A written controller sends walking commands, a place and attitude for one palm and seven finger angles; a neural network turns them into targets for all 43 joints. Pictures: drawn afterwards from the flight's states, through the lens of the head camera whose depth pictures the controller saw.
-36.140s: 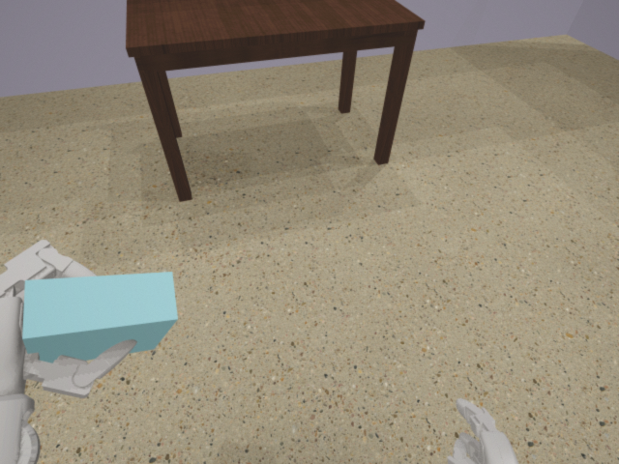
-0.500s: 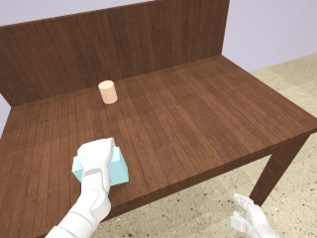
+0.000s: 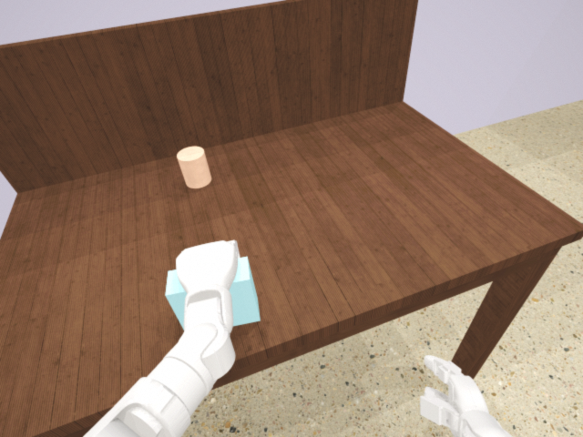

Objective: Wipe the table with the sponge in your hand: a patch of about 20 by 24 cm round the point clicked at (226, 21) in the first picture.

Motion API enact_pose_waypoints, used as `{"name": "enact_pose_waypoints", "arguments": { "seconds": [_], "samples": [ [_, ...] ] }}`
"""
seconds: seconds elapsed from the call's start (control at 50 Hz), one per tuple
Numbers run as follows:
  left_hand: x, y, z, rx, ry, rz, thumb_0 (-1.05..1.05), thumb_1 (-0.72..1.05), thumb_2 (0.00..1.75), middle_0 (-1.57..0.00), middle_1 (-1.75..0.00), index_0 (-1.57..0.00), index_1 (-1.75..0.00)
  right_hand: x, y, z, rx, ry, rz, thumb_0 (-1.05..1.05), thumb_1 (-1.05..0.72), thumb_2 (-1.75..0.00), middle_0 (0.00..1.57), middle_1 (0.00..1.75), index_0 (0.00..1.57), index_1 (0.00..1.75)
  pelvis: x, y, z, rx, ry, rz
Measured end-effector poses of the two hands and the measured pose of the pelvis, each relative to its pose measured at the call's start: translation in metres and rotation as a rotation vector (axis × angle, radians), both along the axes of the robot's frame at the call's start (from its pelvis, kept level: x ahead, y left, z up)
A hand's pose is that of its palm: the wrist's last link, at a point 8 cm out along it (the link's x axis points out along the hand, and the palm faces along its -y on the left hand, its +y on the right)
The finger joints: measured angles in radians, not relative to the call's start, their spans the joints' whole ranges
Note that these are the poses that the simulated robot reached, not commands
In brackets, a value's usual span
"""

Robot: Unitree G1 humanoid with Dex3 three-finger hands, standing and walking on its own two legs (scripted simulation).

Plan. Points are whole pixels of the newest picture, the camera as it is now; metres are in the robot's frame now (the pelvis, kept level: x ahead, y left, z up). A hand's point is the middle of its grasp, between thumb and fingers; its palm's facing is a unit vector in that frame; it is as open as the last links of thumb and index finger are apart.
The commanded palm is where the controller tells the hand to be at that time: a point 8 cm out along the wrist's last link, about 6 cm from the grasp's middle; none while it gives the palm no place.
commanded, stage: wipe forward along the third lane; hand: left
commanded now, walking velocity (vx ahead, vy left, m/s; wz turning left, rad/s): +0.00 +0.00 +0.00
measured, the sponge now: (218, 303) +0.32 +0.17 +0.00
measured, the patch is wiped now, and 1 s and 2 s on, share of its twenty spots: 0.85 0.95 0.95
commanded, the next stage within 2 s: wipe back along the third lane in 1.64 s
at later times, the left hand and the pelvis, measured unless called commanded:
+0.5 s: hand (221, 271) +0.36 +0.17 +0.03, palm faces -0.06 -0.05 -1.00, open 9.3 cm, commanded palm +0.34 +0.17 +0.07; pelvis -0.02 -0.01 +0.00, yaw -1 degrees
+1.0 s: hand (219, 248) +0.41 +0.19 +0.03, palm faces -0.08 -0.05 -1.00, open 9.3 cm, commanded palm +0.39 +0.19 +0.07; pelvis -0.01 +0.00 -0.01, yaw -3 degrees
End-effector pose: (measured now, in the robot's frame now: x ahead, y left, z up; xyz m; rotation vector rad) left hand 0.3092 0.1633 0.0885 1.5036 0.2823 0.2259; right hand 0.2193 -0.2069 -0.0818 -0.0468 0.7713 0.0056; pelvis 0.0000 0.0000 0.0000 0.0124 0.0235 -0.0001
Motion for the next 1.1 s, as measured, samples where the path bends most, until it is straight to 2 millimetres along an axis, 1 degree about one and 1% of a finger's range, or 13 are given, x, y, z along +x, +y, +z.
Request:
{"name": "enact_pose_waypoints", "arguments": {
  "seconds": [0.06,0.2,0.34,0.44,0.58,0.72,0.8,0.86,0.92,1.1],
  "samples": [
    [0.001,-0.003,0.000,0.003,-0.001,0.002,0.01,-0.45,1.10,-0.78,-1.42,-0.82,-1.38,-0.004,-0.003,-0.001,0.000,0.008,-0.009,0.01,-0.91,-0.90,0.19,0.30,0.20,0.30,-0.001,-0.001,0.000,0.001,0.001,-0.002],
    [0.005,-0.002,-0.001,-0.014,0.010,0.025,0.01,-0.45,1.11,-0.78,-1.41,-0.82,-1.38,-0.018,-0.011,-0.004,-0.019,0.035,-0.037,0.01,-0.91,-0.90,0.19,0.30,0.20,0.30,-0.005,-0.003,0.000,0.001,0.005,-0.010],
    [0.015,-0.002,-0.001,-0.005,0.028,0.032,-0.01,-0.47,1.12,-0.80,-1.40,-0.83,-1.37,-0.038,-0.020,-0.011,-0.047,0.070,-0.075,0.01,-0.91,-0.90,0.19,0.30,0.20,0.30,-0.012,-0.004,-0.001,0.001,0.021,-0.012],
    [0.024,0.000,0.000,-0.001,0.028,0.039,-0.01,-0.48,1.12,-0.81,-1.40,-0.84,-1.36,-0.058,-0.027,-0.019,-0.066,0.111,-0.106,0.01,-0.91,-0.90,0.19,0.30,0.20,0.30,-0.016,-0.006,-0.002,0.001,0.037,-0.015],
    [0.044,0.004,0.001,0.004,0.041,0.052,-0.01,-0.48,1.13,-0.81,-1.40,-0.84,-1.36,-0.092,-0.040,-0.033,-0.091,0.185,-0.160,0.01,-0.91,-0.90,0.19,0.30,0.20,0.30,-0.021,-0.007,-0.005,-0.001,0.065,-0.021],
    [0.062,0.009,0.001,0.012,0.050,0.054,0.00,-0.49,1.13,-0.81,-1.40,-0.84,-1.37,-0.128,-0.051,-0.044,-0.106,0.267,-0.215,0.01,-0.91,-0.90,0.19,0.30,0.20,0.30,-0.019,-0.007,-0.006,-0.003,0.096,-0.033],
    [0.071,0.011,0.000,0.018,0.055,0.056,0.00,-0.49,1.13,-0.81,-1.40,-0.84,-1.37,-0.142,-0.054,-0.048,-0.111,0.306,-0.233,0.01,-0.91,-0.90,0.19,0.30,0.20,0.30,-0.017,-0.006,-0.006,-0.005,0.108,-0.036],
    [0.076,0.013,0.000,0.017,0.057,0.059,0.00,-0.49,1.13,-0.81,-1.39,-0.84,-1.37,-0.148,-0.055,-0.049,-0.113,0.322,-0.242,0.01,-0.91,-0.90,0.19,0.30,0.20,0.30,-0.015,-0.005,-0.006,-0.006,0.117,-0.039],
    [0.080,0.015,0.000,0.015,0.059,0.060,0.00,-0.49,1.13,-0.81,-1.39,-0.84,-1.37,-0.150,-0.054,-0.048,-0.114,0.325,-0.247,0.01,-0.91,-0.90,0.19,0.30,0.20,0.30,-0.014,-0.003,-0.006,-0.007,0.123,-0.040],
    [0.092,0.022,0.000,0.014,0.061,0.058,0.00,-0.49,1.13,-0.81,-1.40,-0.84,-1.37,-0.140,-0.048,-0.043,-0.117,0.297,-0.240,0.01,-0.91,-0.90,0.19,0.30,0.20,0.30,-0.011,0.002,-0.006,-0.012,0.143,-0.040]
  ]
}}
